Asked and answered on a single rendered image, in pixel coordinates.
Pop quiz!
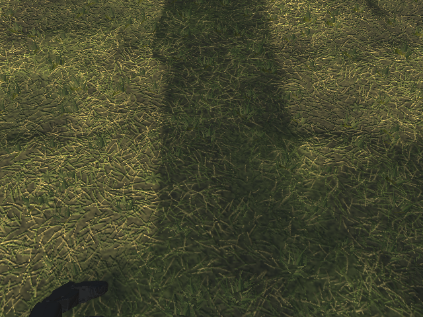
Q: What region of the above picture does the left robot hand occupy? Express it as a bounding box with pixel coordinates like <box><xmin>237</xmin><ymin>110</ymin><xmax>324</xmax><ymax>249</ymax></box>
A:
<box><xmin>29</xmin><ymin>281</ymin><xmax>108</xmax><ymax>317</ymax></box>

